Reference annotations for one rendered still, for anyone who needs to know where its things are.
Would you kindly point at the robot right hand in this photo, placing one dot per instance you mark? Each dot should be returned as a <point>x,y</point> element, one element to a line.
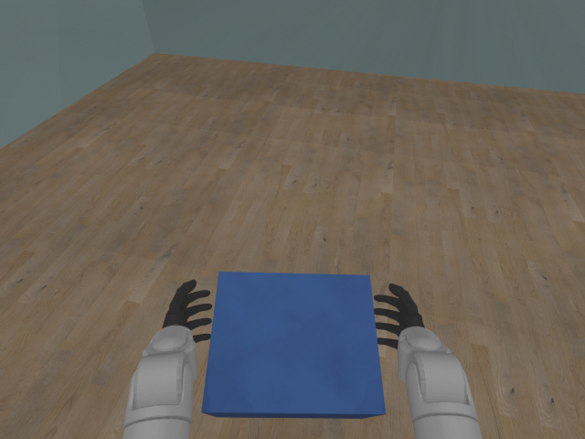
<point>407,316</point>

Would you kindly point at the robot left hand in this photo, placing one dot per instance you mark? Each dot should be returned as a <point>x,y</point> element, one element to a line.
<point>178,314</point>

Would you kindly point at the carton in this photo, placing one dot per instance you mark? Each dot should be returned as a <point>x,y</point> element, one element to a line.
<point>293,345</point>

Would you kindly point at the robot right forearm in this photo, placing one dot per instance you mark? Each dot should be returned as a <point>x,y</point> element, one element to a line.
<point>440,400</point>

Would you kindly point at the robot left forearm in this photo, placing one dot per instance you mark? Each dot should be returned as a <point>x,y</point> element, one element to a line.
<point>160,400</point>

